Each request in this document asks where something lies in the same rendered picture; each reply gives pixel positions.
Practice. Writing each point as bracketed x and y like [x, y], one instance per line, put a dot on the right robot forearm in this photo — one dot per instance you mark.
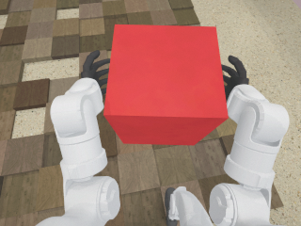
[261, 127]

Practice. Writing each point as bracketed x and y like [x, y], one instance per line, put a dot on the carton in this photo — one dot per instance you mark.
[165, 84]

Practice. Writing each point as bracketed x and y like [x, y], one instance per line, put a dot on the right robot foot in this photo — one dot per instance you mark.
[169, 221]

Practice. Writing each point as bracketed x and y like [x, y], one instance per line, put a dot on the right robot thigh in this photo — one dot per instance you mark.
[189, 210]

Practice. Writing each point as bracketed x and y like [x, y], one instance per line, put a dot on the left robot forearm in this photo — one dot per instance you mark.
[74, 116]

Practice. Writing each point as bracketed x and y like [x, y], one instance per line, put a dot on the robot left upper arm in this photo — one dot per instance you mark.
[89, 203]

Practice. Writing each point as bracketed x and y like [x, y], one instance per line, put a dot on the robot right hand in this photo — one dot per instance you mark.
[236, 78]

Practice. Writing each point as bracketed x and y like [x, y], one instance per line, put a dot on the robot right upper arm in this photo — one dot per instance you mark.
[234, 205]

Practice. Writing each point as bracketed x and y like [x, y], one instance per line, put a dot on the robot left hand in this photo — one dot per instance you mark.
[90, 68]

